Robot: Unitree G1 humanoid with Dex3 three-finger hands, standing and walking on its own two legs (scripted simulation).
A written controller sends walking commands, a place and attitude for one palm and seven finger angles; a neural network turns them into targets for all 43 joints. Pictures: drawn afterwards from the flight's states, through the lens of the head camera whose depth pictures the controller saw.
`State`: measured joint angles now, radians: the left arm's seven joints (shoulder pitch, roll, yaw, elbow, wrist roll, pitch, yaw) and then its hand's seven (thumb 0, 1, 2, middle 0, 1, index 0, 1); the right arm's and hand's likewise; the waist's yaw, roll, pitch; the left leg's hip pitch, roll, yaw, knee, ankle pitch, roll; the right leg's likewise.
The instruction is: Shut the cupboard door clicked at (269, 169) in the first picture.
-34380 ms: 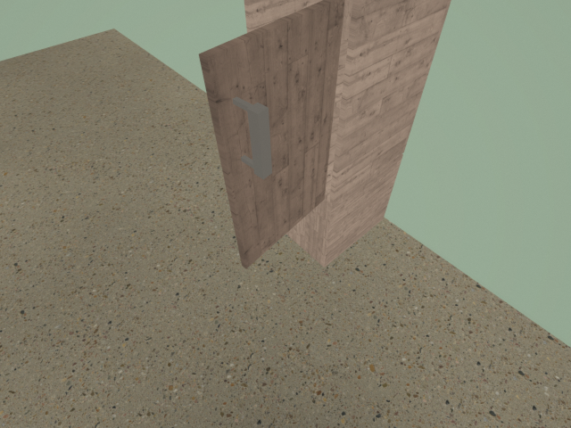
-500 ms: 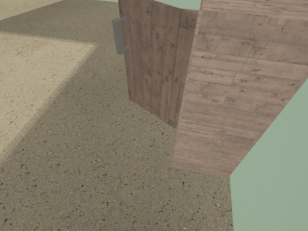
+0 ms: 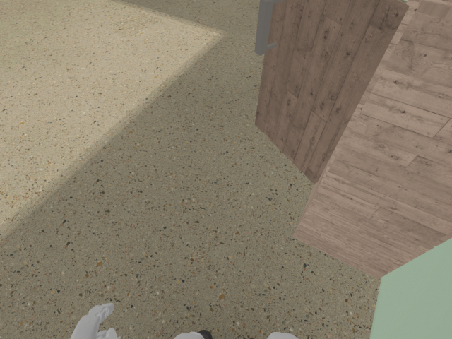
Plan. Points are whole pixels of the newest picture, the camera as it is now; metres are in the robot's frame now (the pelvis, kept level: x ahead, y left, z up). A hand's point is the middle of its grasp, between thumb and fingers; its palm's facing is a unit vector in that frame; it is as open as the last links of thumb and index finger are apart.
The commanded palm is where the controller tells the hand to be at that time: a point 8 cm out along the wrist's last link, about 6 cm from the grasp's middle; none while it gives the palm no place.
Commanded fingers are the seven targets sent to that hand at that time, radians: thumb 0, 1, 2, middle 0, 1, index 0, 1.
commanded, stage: walk to a spot facing it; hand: left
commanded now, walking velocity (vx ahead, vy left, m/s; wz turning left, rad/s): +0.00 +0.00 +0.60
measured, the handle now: (269, 25) +0.88 -0.10 +0.09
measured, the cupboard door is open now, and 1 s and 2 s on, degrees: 62 62 62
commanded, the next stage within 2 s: none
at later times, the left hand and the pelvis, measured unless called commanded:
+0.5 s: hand out of the picture -0.02 +0.20 -0.18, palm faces +0.35 -0.89 -0.29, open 7.4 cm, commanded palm none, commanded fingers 0.00 0.90 0.90 -0.20 -0.30 -0.20 -0.30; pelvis -0.01 -0.03 -0.01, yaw +20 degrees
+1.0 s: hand out of the picture -0.11 +0.16 -0.19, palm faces +0.66 -0.72 -0.23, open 7.4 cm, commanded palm none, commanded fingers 0.00 0.90 0.90 -0.20 -0.30 -0.20 -0.30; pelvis -0.01 -0.03 -0.01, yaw +40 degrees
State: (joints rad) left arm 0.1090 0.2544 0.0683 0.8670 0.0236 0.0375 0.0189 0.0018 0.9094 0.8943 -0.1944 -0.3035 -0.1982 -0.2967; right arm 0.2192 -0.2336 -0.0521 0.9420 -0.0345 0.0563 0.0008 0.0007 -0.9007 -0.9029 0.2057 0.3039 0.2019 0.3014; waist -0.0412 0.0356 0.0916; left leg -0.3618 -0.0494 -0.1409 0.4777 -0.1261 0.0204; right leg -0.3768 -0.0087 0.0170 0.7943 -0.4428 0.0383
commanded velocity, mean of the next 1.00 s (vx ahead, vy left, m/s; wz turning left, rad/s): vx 0.09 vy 0.00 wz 0.60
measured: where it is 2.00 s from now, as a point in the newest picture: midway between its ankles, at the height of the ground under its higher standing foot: (164, 333)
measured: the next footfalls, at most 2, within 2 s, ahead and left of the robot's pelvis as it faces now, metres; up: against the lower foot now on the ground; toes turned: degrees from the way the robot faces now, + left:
right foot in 0.08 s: +0.05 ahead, -0.16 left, +0.00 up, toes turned +4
left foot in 0.34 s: +0.02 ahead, +0.12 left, +0.00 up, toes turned +18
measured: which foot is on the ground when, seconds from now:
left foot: down 0.00-0.06, up 0.08-0.32, down 0.34-0.60, up 0.62-0.92, down 0.94-1.00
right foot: up 0.00-0.06, down 0.08-0.34, up 0.36-0.58, down 0.60-0.92, up 0.94-1.00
